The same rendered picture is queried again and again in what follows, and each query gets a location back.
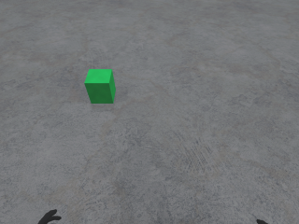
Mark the left robot hand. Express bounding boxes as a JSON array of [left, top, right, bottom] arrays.
[[37, 209, 61, 224]]

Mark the carton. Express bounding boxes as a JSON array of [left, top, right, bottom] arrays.
[[84, 69, 116, 104]]

